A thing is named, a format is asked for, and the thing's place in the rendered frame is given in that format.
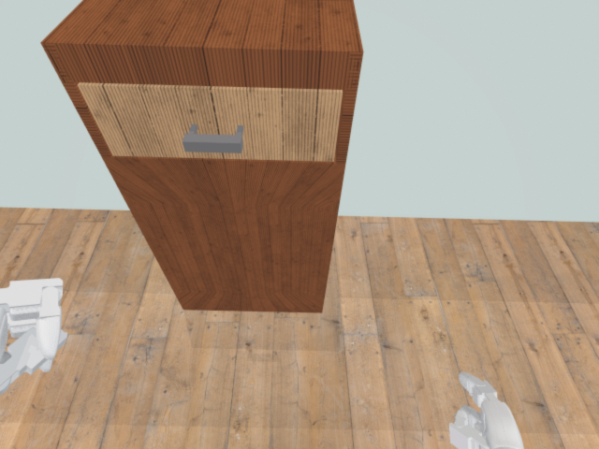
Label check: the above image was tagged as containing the right robot hand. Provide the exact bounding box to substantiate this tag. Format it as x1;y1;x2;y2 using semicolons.
449;372;524;449

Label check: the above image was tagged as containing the cabinet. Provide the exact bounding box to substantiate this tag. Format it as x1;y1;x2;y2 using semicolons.
40;0;363;313

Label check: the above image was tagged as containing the drawer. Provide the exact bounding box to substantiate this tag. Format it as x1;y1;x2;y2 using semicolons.
78;82;343;162

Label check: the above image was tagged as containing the handle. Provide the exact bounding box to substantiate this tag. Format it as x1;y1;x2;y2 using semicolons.
183;124;243;153

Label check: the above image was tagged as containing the left robot hand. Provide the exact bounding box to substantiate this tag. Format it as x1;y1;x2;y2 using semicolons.
0;278;67;395

